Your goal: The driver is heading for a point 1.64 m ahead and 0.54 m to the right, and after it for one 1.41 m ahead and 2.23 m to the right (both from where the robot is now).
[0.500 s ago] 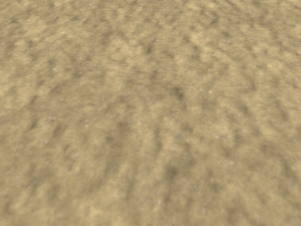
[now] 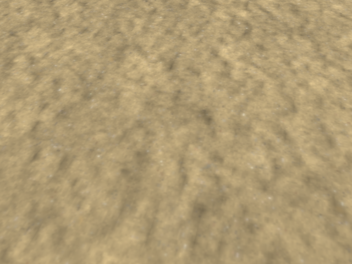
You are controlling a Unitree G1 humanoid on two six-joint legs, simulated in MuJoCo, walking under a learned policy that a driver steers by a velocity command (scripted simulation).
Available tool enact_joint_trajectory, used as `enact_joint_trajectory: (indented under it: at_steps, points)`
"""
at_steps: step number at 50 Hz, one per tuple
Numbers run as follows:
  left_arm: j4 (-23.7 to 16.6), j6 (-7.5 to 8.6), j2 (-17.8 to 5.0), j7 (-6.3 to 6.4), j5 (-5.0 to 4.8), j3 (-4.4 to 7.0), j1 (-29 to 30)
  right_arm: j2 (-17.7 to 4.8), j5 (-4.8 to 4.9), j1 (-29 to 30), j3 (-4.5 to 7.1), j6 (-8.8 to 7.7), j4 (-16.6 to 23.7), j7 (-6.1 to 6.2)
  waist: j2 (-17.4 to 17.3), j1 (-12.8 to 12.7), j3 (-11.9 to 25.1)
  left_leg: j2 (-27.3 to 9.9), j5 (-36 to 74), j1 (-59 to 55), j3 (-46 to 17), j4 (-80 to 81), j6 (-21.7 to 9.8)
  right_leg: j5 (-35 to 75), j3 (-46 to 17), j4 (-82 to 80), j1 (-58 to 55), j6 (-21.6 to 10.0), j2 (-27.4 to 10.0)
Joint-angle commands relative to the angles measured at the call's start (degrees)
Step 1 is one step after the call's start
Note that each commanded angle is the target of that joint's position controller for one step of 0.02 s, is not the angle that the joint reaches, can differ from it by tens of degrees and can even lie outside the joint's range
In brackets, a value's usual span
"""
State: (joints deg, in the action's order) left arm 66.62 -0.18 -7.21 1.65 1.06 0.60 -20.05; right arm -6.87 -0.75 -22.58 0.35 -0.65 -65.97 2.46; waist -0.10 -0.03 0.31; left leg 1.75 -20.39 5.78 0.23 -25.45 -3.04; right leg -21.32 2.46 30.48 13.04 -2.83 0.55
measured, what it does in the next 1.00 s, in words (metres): walks ahead: left foot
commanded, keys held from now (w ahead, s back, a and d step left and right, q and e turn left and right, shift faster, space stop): w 0.48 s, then w+e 0.52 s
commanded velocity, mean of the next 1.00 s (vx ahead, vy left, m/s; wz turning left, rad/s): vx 0.43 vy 0.00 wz -0.19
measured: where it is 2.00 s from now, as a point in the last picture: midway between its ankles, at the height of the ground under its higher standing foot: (251, 167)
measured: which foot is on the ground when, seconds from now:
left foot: down 0.00-0.18, up 0.20-0.62, down 0.64-1.00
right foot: down 0.00-0.64, up 0.66-1.00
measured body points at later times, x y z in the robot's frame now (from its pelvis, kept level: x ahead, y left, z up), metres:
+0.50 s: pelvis +0.19 -0.05 +0.00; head +0.22 -0.07 +0.45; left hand +0.08 +0.15 -0.14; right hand +0.32 -0.28 -0.14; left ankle +0.32 +0.07 -0.69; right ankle +0.07 -0.12 -0.74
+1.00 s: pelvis +0.48 -0.04 +0.00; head +0.51 -0.05 +0.45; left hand +0.66 +0.16 -0.13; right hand +0.38 -0.27 -0.14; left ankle +0.43 +0.03 -0.74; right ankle +0.59 -0.21 -0.67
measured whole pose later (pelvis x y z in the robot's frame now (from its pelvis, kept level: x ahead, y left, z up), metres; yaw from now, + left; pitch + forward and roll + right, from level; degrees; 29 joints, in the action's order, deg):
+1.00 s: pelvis +0.48 -0.04 +0.00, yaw -14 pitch +0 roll +1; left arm 51.8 0.8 -11.5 -2.5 1.6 3.6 -7.3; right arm -10.0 -0.9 -24.1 2.9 -6.7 -59.7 0.9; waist 1.6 1.4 -2.9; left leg 2.2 -15.3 -0.1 15.2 -14.5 -3.8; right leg -1.6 2.3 51.1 38.7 -4.8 -5.9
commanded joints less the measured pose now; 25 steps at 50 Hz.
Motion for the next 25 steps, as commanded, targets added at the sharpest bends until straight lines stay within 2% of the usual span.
enact_joint_trajectory:
  at_steps: [1, 2, 4, 6, 7, 8, 9, 10, 11, 12, 13, 14, 16, 19, 22, 25]
  points:
    - [-5.18, 1.29, -1.48, -0.96, 1.30, 0.27, 4.37, -8.53, -0.06, -10.02, 2.38, -0.11, -0.77, 0.05, -9.45, 3.58, -14.84, -17.46, -27.82, 4.14, -23.90, 18.31, -10.43, -3.52, 2.53, 9.34, 16.86, -0.95, -0.34]
    - [-6.48, 1.92, -2.66, -1.27, 1.28, 0.63, 5.98, -8.56, -0.36, -9.85, 2.61, -0.45, -0.49, -0.02, -8.44, 3.71, -14.81, -19.11, -24.66, 3.33, -25.57, 19.31, -11.61, -3.01, 1.51, 12.35, 19.05, -1.14, -1.76]
    - [-8.49, 3.15, -4.22, -1.99, 0.81, 1.32, 6.72, -9.28, -0.91, -8.63, 3.05, -1.43, 0.15, -0.25, -7.40, 2.60, -13.70, -19.66, -17.29, 0.51, -24.42, 18.17, -11.99, -4.48, -0.35, 13.53, 21.23, -1.57, -3.61]
    - [-9.13, 4.11, -4.11, -2.49, -0.01, 1.73, 5.41, -8.90, -0.42, -5.78, 3.17, -2.27, 1.13, -0.40, -6.33, 0.51, -12.23, -16.89, -9.87, 2.02, -18.64, 15.89, -9.88, -1.74, 0.76, 7.23, 14.74, -1.60, -2.90]
    - [-8.20, 4.39, -3.30, -2.62, -0.35, 1.83, 1.84, -9.11, 0.01, -3.43, 3.28, -2.47, 1.81, -0.48, -5.67, -1.88, -11.15, -14.69, -7.16, 6.36, -14.80, 13.57, -8.57, 2.51, 2.70, 2.05, 6.25, -1.65, -1.30]
    - [-6.00, 4.50, -3.03, -2.57, -0.63, 2.25, -4.34, -8.99, 0.24, -1.53, 3.28, -2.64, 2.44, -0.62, -4.10, -4.73, -9.67, -11.90, -3.87, 12.60, -11.01, 9.32, -7.22, 5.16, 4.39, -2.46, -5.20, -1.51, 1.33]
    - [-3.60, 4.70, -4.67, -2.12, -0.48, 3.22, -11.71, -7.99, 0.04, -0.69, 2.93, -3.23, 3.06, -0.90, 0.00, -7.72, -6.72, -8.40, 1.74, 19.15, -6.46, 0.42, -5.56, 4.52, 1.30, -5.06, -17.48, -1.65, 0.47]
    - [-2.64, 5.00, -10.72, -1.31, 0.31, 4.80, -19.61, -3.75, 0.34, 1.07, 1.70, -3.90, 5.55, -1.59, 14.88, -10.69, -3.64, -0.71, -0.91, 28.29, 2.67, -19.97, -2.10, -11.18, -21.36, -17.23, -24.75, -5.09, -14.15]
    - [-0.78, 4.08, -12.85, -1.38, -0.13, 5.25, -23.64, -5.67, -0.98, 1.35, 2.34, -4.05, 7.24, -2.17, 17.75, -9.49, -3.77, 1.68, -10.44, 35.27, 2.59, -33.73, -2.03, -16.69, -38.76, -23.36, -23.97, -9.17, -22.02]
    - [-2.80, 3.61, -10.22, -1.19, 0.20, 4.35, -15.91, -6.29, -2.01, 3.00, 2.61, -3.82, 7.59, -2.68, 8.03, -5.01, -8.37, -3.00, -6.17, 36.84, -0.70, -40.85, -2.93, -18.53, -35.67, -22.78, -17.41, -9.20, -21.80]
    - [-5.06, 3.89, -9.08, -1.42, 0.13, 3.92, -9.97, -4.81, -1.67, 3.87, 2.28, -4.11, 7.72, -3.24, 2.88, -3.03, -10.23, -4.93, 0.01, 36.09, -1.68, -41.37, -3.06, -13.38, -30.18, -23.12, -12.52, -8.52, -19.94]
    - [-6.28, 4.35, -8.60, -1.46, 0.10, 3.58, -6.60, -3.95, -1.11, 3.66, 2.19, -4.38, 7.51, -3.64, 1.28, -1.25, -9.86, -6.19, 4.26, 33.98, -1.71, -39.86, -2.74, -6.35, -24.58, -23.86, -10.26, -7.63, -17.50]
    - [-6.06, 5.40, -6.19, -1.21, -0.11, 2.48, -6.30, -4.62, -1.40, 2.97, 2.63, -3.67, 7.25, -4.08, 1.96, 0.24, -8.02, -6.71, 7.67, 31.94, -0.20, -37.35, -1.50, 6.88, -16.27, -23.86, -10.66, -6.34, -13.90]
    - [-3.77, 6.15, -5.88, -0.87, -0.35, 1.76, -11.53, -5.05, -1.21, 6.47, 3.03, -2.47, 8.68, -4.23, 3.83, 0.19, -6.90, -5.70, 9.92, 34.81, 2.70, -35.38, -0.48, 27.36, -9.36, -21.60, -14.20, -5.96, -12.07]
    - [-3.44, 6.32, -5.84, -0.81, -0.15, 1.12, -13.01, -4.54, -0.92, 15.99, 2.60, -2.12, 12.41, -4.35, 4.45, -1.02, -8.40, -4.64, 13.17, 35.95, 5.15, -27.52, 0.29, 35.71, -5.93, -21.89, -13.04, -6.18, -10.84]
    - [-3.18, 6.58, -5.89, -0.55, -0.24, 0.74, -13.88, -3.86, -0.32, 23.89, 1.85, -2.21, 15.38, -4.44, 5.25, -2.35, -9.81, -2.63, 16.93, 30.62, 7.49, -15.05, -0.09, 40.70, -4.41, -22.09, -11.14, -5.99, -9.95]
Next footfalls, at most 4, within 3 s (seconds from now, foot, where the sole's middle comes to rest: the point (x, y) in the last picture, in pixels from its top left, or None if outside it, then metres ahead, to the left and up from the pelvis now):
0.64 left None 0.46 0.03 -0.78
1.18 right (231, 224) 0.71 -0.19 -0.78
1.74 left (233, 154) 1.09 -0.24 -0.78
2.24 right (292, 142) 1.17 -0.55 -0.78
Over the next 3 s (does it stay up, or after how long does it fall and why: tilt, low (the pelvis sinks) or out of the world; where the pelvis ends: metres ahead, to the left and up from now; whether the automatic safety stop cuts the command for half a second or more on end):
stays up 1.14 -0.38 0.00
